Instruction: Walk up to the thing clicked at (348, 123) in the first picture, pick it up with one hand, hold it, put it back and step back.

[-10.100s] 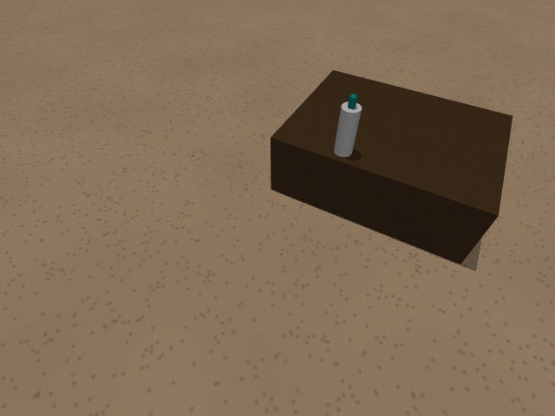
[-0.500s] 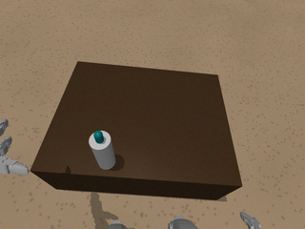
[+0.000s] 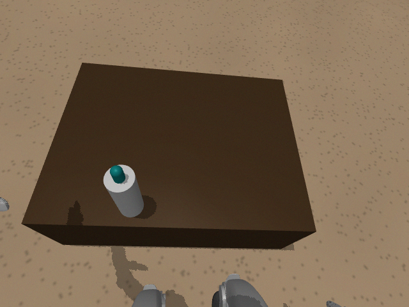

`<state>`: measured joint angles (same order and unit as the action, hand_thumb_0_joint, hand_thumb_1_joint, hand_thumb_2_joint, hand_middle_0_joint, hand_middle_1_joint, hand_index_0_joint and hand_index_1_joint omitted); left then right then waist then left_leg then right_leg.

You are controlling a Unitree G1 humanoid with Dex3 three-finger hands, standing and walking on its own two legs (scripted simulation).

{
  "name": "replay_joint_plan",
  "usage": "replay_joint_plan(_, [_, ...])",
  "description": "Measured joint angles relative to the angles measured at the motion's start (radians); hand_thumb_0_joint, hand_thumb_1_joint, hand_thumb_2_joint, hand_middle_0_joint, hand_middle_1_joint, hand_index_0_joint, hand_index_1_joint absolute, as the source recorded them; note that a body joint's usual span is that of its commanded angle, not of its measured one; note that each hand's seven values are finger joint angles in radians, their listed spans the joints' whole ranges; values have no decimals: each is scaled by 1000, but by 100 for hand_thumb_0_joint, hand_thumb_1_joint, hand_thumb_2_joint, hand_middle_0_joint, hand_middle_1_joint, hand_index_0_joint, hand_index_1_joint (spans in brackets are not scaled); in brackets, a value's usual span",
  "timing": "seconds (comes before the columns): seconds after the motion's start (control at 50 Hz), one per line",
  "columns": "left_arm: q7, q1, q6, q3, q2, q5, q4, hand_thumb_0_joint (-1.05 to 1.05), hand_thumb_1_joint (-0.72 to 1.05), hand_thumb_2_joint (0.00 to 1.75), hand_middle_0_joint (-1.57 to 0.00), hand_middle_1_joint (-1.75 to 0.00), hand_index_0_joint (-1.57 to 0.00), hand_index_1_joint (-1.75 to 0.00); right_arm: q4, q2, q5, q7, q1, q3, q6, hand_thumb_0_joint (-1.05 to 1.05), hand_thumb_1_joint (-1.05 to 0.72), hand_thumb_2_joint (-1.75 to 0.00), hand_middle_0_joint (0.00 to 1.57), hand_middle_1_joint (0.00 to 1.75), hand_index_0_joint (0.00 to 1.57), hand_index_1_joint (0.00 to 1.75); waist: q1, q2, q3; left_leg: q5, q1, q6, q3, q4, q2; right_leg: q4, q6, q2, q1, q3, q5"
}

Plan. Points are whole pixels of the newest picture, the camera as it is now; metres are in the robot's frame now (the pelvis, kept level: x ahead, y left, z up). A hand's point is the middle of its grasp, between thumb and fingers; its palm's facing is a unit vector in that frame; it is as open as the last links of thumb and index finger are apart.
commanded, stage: go down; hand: left
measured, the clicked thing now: (124, 190) +0.45 +0.19 -0.24
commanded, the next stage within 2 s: none
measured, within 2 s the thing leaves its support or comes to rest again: neither
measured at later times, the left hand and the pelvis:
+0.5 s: hand out of the picture +0.38 +0.38 +0.02, palm faces +0.18 -0.98 -0.10, open 17.3 cm; pelvis +0.01 +0.01 +0.00, yaw +0 degrees
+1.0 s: hand out of the picture +0.40 +0.39 +0.01, palm faces +0.19 -0.98 -0.09, open 17.2 cm; pelvis +0.00 +0.01 -0.01, yaw +0 degrees
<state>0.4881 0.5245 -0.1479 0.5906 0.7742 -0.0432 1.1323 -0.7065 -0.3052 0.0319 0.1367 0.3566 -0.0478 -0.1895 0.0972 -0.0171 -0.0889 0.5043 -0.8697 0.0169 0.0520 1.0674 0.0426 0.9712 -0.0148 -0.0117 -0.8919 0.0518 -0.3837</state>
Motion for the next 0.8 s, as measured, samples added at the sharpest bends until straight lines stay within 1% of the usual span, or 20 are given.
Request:
replay_joint_plan(0.14, [7,-7,-7,3,-4,-9,4,-1,-54,4,-7,-2,-7,-3,18,2,-6,0,-10,-3,4,1,-89,-90,21,30,21,30,-7,2,-3,7,-6,-5,-4,5,-1,2,-5,-1,-6,-4,-4])
replay_joint_plan(0.28, [12,5,-13,2,-16,-11,-24,-1,-55,4,-7,-2,-7,-3,15,8,1,0,-28,-8,5,1,-90,-90,21,30,21,30,-17,-4,-2,13,-15,-7,1,13,-4,5,-8,-4,-10,0,-9])
replay_joint_plan(0.44, [16,26,-17,3,0,-13,-13,-1,-52,5,-7,-2,-6,-4,25,7,4,0,-37,-10,11,1,-89,-90,21,30,21,30,-10,-4,-7,19,-26,-11,4,23,-5,7,-12,-5,-15,3,-12])
replay_joint_plan(0.54, [21,28,-23,7,3,-18,-8,-1,-50,5,-7,-2,-6,-4,30,4,3,-5,-34,-10,14,1,-89,-90,21,30,21,30,-12,-2,-4,21,-39,-13,2,31,-6,13,-14,-5,-28,1,-13])
replay_joint_plan(0.6, [24,34,-29,17,5,-22,-9,-1,-50,5,-7,-2,-6,-4,27,4,4,-7,-33,-13,15,1,-89,-90,21,30,21,30,-12,-3,-1,23,-49,-14,2,38,-7,20,-15,-6,-39,1,-14])
replay_joint_plan(0.64, [26,40,-34,24,8,-23,-10,-1,-50,5,-7,-2,-6,-4,25,5,6,-8,-34,-15,18,1,-89,-90,21,30,21,30,-10,-6,2,23,-55,-15,3,42,-8,24,-15,-7,-44,1,-15])
replay_joint_plan(0.8, [34,66,-43,29,28,-22,4,-1,-48,5,-7,-2,-6,-4,23,6,9,-8,-29,-19,21,1,-89,-90,21,30,21,30,0,-8,-2,28,-81,-15,5,62,-7,39,-16,-6,-68,3,-18])
